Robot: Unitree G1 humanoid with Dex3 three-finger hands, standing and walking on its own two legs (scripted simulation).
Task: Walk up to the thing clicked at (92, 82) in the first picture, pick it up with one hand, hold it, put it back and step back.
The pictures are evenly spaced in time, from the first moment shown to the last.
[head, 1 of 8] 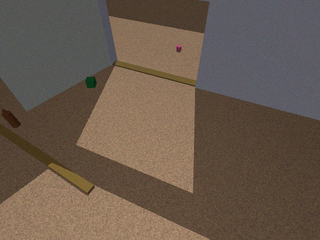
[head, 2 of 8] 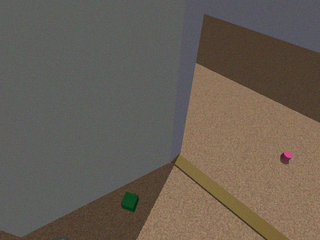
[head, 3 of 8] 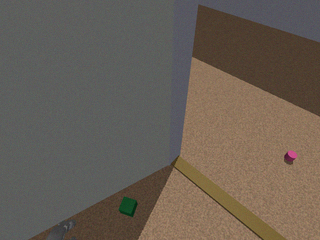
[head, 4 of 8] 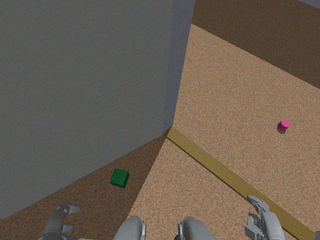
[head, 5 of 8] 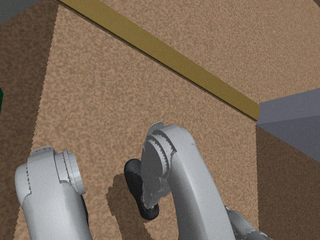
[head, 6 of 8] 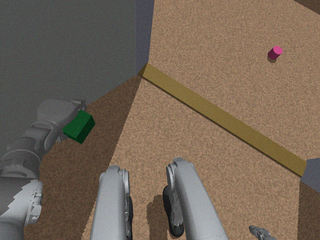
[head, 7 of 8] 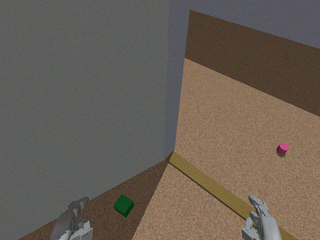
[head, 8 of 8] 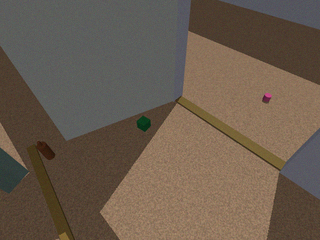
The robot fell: no
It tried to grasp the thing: yes
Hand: left
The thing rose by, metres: 0.66
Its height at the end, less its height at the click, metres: +0.00
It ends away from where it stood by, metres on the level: 0.02
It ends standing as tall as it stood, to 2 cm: yes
